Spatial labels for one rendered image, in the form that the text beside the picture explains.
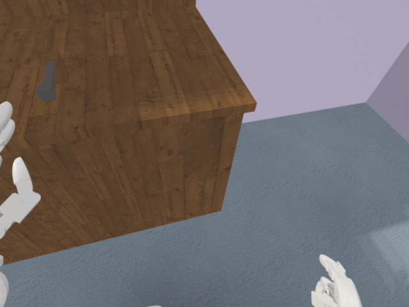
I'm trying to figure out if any tap lever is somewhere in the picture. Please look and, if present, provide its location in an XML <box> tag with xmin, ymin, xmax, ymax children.
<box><xmin>36</xmin><ymin>61</ymin><xmax>57</xmax><ymax>102</ymax></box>

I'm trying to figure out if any left robot hand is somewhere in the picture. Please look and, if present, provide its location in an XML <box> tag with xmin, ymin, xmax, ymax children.
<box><xmin>0</xmin><ymin>101</ymin><xmax>41</xmax><ymax>239</ymax></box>

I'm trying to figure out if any counter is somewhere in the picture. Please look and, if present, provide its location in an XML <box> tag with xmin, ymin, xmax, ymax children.
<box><xmin>0</xmin><ymin>0</ymin><xmax>257</xmax><ymax>265</ymax></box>

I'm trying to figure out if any right robot hand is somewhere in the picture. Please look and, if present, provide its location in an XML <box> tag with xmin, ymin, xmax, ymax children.
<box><xmin>311</xmin><ymin>255</ymin><xmax>362</xmax><ymax>307</ymax></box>

